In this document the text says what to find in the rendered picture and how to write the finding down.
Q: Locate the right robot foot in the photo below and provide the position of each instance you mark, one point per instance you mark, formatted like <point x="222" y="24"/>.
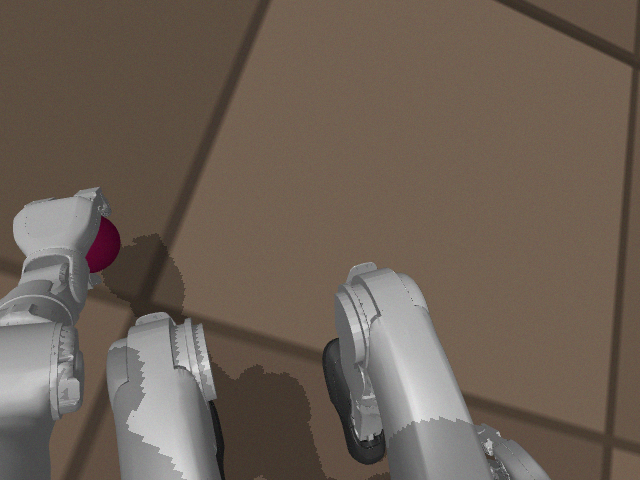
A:
<point x="365" y="452"/>

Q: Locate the right robot hand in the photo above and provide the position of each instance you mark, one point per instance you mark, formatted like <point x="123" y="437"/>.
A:
<point x="513" y="462"/>

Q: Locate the left robot hand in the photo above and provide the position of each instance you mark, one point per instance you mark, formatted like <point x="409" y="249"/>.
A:
<point x="68" y="223"/>

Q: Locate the ball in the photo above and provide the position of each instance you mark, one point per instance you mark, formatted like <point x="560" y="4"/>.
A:
<point x="105" y="248"/>

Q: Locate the left robot arm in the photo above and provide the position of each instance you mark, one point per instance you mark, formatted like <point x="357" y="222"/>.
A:
<point x="41" y="366"/>

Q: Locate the left robot foot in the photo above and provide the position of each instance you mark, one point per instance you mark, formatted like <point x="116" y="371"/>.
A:
<point x="219" y="438"/>

